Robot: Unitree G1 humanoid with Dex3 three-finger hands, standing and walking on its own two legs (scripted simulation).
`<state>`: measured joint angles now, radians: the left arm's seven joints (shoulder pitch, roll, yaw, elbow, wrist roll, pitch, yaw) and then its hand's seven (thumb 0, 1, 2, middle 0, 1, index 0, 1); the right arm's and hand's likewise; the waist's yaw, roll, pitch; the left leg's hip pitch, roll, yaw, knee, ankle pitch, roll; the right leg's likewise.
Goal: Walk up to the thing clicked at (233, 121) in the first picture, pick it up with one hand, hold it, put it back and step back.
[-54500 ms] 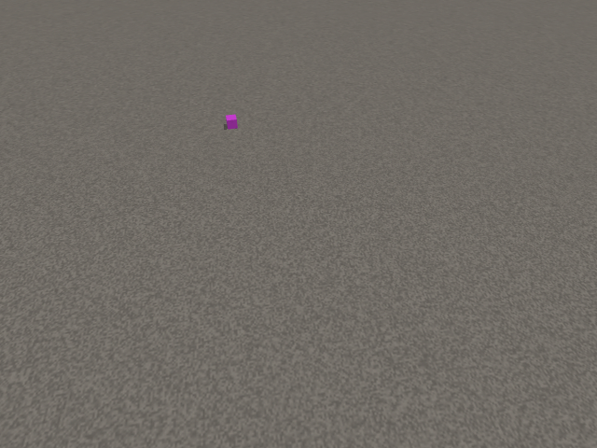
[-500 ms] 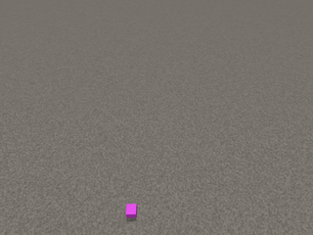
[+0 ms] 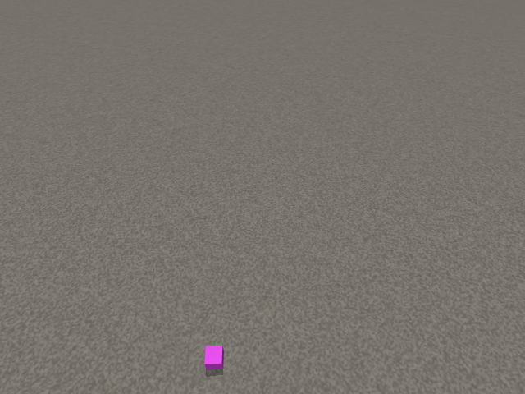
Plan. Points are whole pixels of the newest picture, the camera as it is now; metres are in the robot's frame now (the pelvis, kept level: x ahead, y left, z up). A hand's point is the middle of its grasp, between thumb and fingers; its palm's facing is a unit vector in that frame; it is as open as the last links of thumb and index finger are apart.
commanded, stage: stand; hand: left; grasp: from above
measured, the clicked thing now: (214, 357) +0.43 +0.18 -0.75
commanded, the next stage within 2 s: step back in 1.02 s
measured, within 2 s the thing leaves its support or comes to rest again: neither
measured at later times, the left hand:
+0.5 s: hand out of the picture +0.07 +0.25 -0.16, palm faces -0.01 -0.94 -0.34, open 7.4 cm
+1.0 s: hand out of the picture +0.09 +0.24 -0.16, palm faces -0.02 -0.94 -0.34, open 7.4 cm
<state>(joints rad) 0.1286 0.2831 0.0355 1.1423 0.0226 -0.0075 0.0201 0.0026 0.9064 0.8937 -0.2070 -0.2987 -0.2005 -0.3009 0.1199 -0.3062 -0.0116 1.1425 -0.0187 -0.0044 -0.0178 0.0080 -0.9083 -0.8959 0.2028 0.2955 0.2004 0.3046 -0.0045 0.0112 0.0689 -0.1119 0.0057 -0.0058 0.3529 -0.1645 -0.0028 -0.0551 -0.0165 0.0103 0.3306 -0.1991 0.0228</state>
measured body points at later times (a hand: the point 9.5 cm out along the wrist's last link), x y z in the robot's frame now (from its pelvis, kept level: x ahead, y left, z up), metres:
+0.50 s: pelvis +0.00 +0.00 +0.00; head +0.01 +0.00 +0.45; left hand +0.07 +0.30 -0.13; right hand +0.06 -0.30 -0.14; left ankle +0.02 +0.12 -0.75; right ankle -0.01 -0.13 -0.75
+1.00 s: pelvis +0.01 +0.00 +0.00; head +0.01 +0.00 +0.45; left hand +0.09 +0.29 -0.13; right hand +0.08 -0.30 -0.13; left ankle +0.02 +0.12 -0.75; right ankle -0.01 -0.13 -0.75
